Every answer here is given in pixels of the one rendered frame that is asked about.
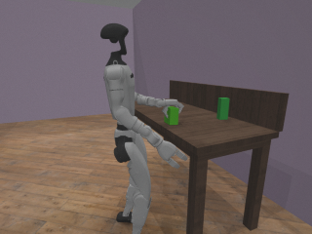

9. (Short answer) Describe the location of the right robot hand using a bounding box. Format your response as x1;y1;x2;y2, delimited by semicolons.
156;140;188;169

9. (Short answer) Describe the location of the table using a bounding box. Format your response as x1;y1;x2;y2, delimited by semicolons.
135;80;289;234

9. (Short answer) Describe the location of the robot left forearm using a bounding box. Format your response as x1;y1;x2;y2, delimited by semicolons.
136;94;166;108

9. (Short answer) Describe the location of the robot right forearm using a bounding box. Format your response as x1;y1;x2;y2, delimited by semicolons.
115;108;163;148

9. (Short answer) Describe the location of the right robot thigh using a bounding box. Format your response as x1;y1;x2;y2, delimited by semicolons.
113;137;151;204

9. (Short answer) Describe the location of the sponge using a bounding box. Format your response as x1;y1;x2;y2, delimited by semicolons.
164;106;179;125

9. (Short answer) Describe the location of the left robot hand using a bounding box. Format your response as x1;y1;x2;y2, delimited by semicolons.
162;99;184;118

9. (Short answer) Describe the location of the right robot upper arm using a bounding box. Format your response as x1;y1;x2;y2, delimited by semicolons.
105;65;130;121

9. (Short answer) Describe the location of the left robot shin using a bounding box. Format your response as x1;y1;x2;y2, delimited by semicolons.
123;184;138;216

